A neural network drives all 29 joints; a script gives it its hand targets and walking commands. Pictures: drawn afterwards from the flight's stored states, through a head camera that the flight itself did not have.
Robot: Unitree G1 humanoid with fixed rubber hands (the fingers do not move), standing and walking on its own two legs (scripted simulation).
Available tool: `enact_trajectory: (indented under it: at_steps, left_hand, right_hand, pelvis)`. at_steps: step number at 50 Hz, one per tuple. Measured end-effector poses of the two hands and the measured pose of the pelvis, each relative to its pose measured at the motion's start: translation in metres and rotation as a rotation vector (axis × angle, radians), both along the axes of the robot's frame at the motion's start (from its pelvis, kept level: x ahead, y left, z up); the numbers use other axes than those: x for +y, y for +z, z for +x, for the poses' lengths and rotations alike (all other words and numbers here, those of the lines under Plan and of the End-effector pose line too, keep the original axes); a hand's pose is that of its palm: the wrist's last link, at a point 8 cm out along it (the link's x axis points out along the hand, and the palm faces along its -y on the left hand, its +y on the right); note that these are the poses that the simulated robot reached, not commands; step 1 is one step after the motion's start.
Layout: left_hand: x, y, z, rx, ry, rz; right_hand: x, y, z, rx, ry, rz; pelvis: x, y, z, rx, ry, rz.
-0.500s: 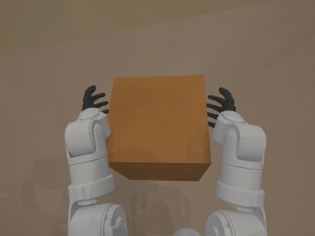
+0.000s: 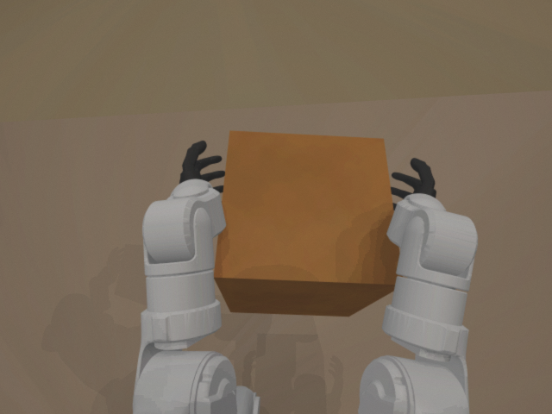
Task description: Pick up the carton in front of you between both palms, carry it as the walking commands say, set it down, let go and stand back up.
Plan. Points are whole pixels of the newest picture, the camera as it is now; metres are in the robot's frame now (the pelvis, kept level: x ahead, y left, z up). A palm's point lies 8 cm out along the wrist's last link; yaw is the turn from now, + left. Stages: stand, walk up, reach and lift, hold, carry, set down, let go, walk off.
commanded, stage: carry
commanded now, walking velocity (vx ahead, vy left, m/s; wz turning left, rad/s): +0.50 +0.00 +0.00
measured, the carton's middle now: (297, 236) +0.38 +0.02 +0.05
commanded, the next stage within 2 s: none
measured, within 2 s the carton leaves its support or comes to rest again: neither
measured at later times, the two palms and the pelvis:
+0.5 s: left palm (251, 45) +0.68 +0.14 +0.21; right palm (412, 61) +0.65 -0.14 +0.21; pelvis +0.31 +0.03 +0.05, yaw -3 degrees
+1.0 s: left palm out of the picture +0.99 +0.13 +0.27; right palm out of the picture +0.99 -0.15 +0.25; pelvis +0.63 -0.01 +0.08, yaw -2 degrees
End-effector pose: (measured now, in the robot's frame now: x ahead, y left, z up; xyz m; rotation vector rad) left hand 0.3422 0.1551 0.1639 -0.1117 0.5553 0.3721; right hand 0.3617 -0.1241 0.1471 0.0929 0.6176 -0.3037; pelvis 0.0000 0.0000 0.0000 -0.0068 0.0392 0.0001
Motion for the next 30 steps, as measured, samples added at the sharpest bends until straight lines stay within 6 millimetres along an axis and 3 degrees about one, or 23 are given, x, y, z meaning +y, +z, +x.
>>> enact_trajectory:
  at_steps: [8, 13, 17, 20, 24, 30]
  left_hand:
    - [-0.008, 0.03, 0.111, -0.054, -0.063, 0.015]
    - [-0.008, 0.024, 0.196, -0.044, -0.121, 0.03]
    - [-0.015, 0.015, 0.247, 0.038, -0.158, 0.006]
    - [-0.018, 0.021, 0.278, 0.042, -0.14, -0.016]
    - [-0.017, 0.043, 0.323, -0.028, -0.114, -0.019]
    - [-0.018, 0.065, 0.397, -0.057, -0.073, 0.007]
  right_hand:
    - [-0.009, 0.031, 0.097, -0.059, -0.043, 0.005]
    - [-0.008, 0.033, 0.155, -0.055, -0.081, 0.003]
    - [-0.014, 0.028, 0.188, 0.022, -0.139, -0.011]
    - [-0.017, 0.034, 0.219, 0.024, -0.149, 0.001]
    - [-0.018, 0.057, 0.273, -0.046, -0.126, 0.009]
    - [-0.02, 0.074, 0.366, -0.078, -0.054, 0.017]
  pelvis:
    - [0.018, 0.01, 0.105, 0.016, -0.02, 0.01]
    - [0.037, 0.004, 0.179, -0.011, -0.046, 0.042]
    - [0.044, 0.022, 0.22, -0.003, -0.045, 0.028]
    - [0.042, 0.036, 0.249, 0.007, -0.047, 0.027]
    - [0.035, 0.048, 0.294, 0.018, -0.047, 0.03]
    - [0.009, 0.05, 0.381, 0.02, -0.028, 0.007]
